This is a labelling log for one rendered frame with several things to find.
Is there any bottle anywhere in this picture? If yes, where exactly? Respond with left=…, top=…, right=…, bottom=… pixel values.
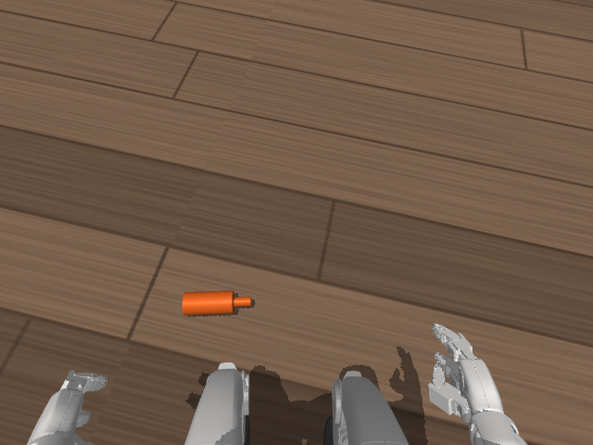
left=183, top=290, right=251, bottom=315

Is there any right robot hand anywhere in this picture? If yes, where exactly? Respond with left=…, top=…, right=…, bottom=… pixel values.
left=428, top=324, right=504, bottom=424

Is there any left robot hand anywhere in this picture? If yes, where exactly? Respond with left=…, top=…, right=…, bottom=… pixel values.
left=27, top=370, right=107, bottom=445

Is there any right robot arm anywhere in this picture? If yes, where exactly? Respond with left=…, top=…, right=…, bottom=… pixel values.
left=469, top=411, right=528, bottom=445

